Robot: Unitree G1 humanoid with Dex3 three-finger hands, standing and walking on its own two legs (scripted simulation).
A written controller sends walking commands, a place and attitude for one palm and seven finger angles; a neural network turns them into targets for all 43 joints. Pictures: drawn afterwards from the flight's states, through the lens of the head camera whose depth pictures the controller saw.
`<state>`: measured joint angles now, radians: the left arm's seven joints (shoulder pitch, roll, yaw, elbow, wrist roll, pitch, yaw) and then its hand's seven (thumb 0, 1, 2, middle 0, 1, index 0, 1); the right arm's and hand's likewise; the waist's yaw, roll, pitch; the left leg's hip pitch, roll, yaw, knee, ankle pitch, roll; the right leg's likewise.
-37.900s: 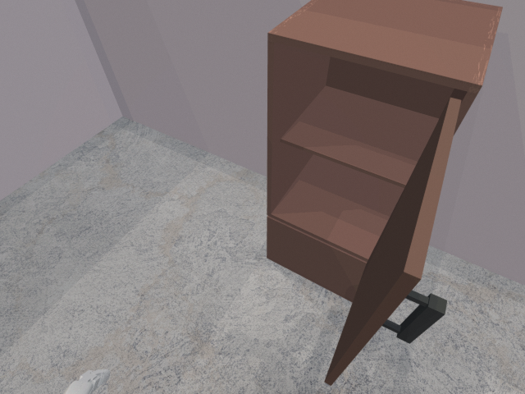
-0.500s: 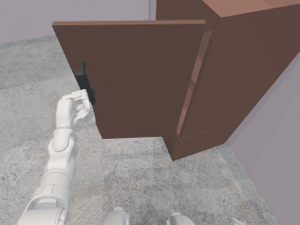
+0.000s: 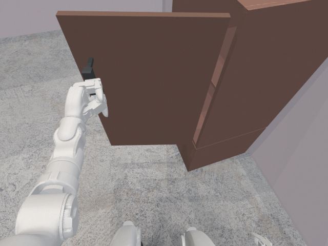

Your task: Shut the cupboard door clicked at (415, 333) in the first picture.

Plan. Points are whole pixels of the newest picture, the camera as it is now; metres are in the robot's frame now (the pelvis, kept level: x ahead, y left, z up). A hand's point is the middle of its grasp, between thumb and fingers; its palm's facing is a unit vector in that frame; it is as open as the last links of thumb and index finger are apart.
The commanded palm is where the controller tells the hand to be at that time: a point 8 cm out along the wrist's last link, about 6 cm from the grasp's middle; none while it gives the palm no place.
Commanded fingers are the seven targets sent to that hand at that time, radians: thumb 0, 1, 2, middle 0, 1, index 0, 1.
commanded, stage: push the door shut along its arc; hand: left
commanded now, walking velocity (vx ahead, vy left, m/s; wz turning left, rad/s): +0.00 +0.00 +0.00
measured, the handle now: (95, 83) +0.52 +0.17 +0.07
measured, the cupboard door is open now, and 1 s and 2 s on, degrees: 73 55 48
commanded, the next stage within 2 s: pull the fist back off the door in 1.32 s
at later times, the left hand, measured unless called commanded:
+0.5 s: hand (106, 87) +0.50 +0.14 +0.08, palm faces -0.19 -0.98 -0.02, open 3.2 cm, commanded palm +0.50 +0.17 +0.07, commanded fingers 0.00 0.90 0.90 -1.30 -1.50 -1.30 -1.50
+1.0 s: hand (128, 69) +0.56 +0.09 +0.08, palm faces -0.32 -0.95 -0.03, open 3.1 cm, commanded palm +0.57 +0.12 +0.07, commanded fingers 0.00 0.90 0.90 -1.30 -1.50 -1.30 -1.50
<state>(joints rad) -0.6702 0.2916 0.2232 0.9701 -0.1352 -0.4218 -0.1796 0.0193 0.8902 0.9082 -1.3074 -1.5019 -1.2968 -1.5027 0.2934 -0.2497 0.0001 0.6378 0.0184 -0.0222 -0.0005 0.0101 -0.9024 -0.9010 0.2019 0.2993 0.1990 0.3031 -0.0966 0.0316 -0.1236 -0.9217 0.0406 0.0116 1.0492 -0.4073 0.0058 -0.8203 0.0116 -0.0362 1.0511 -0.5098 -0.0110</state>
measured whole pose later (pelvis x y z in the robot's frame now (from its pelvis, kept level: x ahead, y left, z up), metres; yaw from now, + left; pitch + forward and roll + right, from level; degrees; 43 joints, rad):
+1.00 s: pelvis -0.01 +0.02 -0.04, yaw -3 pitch +27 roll -5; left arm -1.28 0.55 0.27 1.33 -0.01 -0.26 -0.34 0.02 0.90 0.90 -1.30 -1.50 -1.30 -1.50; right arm 0.42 -0.26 0.03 0.66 -0.03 -0.06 0.02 0.01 -0.90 -0.90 0.20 0.30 0.20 0.30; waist -0.27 0.07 -0.11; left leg -1.27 0.07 -0.01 1.24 -0.44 0.03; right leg -1.14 0.04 -0.05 1.19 -0.52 0.00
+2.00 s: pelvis +0.02 +0.00 -0.01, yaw -2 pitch +25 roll -2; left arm -1.03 0.32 0.33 1.21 0.02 -0.40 0.10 0.02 0.89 0.90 -1.30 -1.50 -1.29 -1.50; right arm 0.48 -0.24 -0.01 0.64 -0.07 0.02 0.11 0.01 -0.90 -0.90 0.20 0.30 0.20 0.30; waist -0.22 0.07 -0.14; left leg -1.08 0.07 0.01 1.09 -0.44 0.00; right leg -0.98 0.04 -0.03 1.07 -0.52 -0.02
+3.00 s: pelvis +0.02 -0.01 +0.05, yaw -1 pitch +5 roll +0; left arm -0.18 0.22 0.10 0.36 -0.13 -0.22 -0.03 0.02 0.89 0.90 -1.24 -1.43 -1.23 -1.43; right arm 0.24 -0.26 -0.01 0.58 0.06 0.02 -0.04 0.01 -0.90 -0.90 0.20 0.30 0.20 0.30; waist -0.03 0.06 -0.07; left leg -0.48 0.03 0.04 0.70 -0.31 -0.01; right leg -0.41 0.01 -0.01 0.73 -0.41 -0.02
